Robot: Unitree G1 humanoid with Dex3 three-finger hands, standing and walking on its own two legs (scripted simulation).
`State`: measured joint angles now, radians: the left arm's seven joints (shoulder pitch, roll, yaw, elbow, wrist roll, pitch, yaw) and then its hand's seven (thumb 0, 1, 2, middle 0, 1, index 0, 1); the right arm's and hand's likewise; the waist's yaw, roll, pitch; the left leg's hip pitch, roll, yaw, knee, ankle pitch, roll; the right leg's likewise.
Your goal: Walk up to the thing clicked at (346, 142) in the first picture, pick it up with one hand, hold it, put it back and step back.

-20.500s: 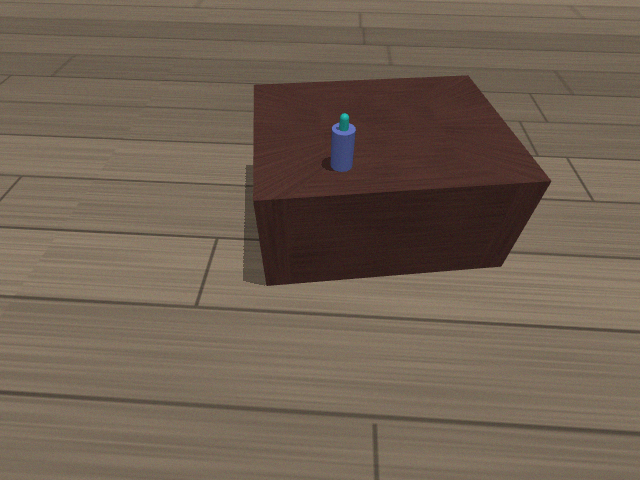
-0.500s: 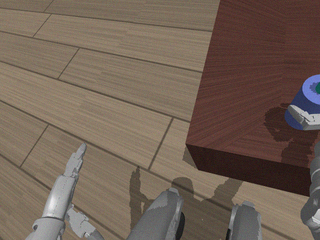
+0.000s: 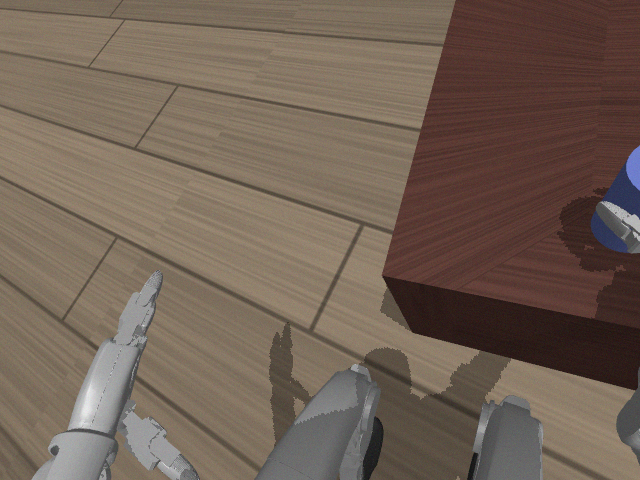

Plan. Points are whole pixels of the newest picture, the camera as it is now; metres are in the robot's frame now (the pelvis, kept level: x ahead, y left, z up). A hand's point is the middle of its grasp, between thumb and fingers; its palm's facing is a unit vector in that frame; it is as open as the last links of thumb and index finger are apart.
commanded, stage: lower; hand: right
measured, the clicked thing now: out of the picture +0.51 -0.23 -0.04
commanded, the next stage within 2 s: loosen in 0.16 s
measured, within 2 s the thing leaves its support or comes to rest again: rests again in 0.14 s
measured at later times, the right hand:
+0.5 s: hand out of the picture +0.51 -0.24 -0.06, palm faces +0.29 +0.96 +0.01, open 10.3 cm
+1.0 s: hand out of the picture +0.52 -0.24 -0.06, palm faces +0.28 +0.96 +0.01, open 16.1 cm
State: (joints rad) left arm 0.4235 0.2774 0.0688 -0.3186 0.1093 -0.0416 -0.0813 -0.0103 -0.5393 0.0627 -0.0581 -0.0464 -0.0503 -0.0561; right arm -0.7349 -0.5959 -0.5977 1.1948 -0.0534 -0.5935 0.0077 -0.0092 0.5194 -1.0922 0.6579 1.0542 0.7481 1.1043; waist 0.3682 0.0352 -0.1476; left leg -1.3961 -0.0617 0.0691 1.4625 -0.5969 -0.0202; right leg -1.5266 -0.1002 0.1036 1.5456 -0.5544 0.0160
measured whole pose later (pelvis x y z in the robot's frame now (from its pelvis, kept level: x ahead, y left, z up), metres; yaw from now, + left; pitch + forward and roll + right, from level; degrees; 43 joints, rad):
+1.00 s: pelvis +0.00 +0.00 -0.02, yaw +1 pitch +31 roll +8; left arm 0.46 0.31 0.11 -0.38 0.09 -0.06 -0.08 -0.01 -0.54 0.06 -0.07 -0.05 -0.06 -0.06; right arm -0.75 -0.63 -0.62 1.12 -0.05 -0.55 0.04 -0.01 0.51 -0.14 0.29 0.22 0.30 0.23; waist 0.38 0.04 -0.15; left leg -1.47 -0.07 0.07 1.53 -0.61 -0.02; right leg -1.59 -0.10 0.11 1.61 -0.57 0.02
